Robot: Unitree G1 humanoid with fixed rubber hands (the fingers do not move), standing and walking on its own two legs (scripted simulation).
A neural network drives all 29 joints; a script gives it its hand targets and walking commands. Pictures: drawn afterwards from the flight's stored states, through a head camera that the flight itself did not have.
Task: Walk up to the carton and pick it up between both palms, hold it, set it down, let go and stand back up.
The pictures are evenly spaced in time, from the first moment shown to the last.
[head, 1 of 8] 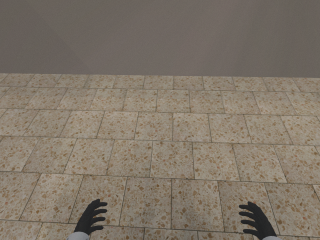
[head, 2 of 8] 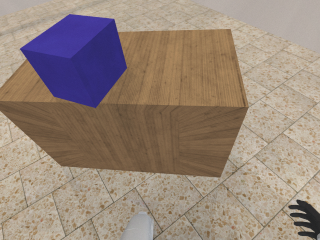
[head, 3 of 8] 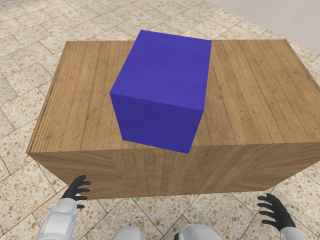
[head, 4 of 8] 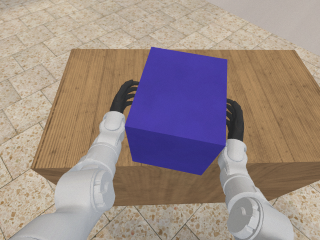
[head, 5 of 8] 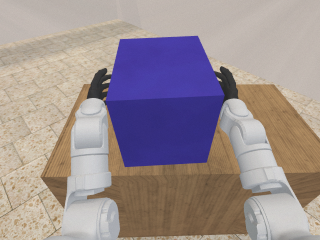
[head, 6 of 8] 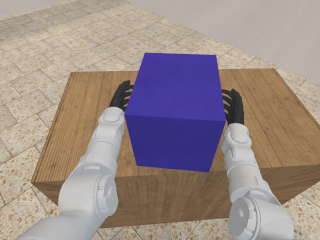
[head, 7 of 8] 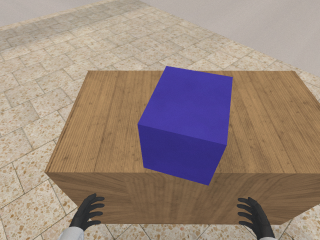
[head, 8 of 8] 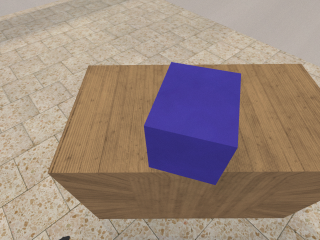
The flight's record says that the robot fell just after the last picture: no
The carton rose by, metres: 0.18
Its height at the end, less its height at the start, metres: +0.00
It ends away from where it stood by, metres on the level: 0.04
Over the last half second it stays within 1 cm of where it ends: yes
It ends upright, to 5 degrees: yes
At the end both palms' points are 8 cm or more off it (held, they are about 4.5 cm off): yes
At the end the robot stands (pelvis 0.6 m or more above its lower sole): yes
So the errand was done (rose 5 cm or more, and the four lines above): yes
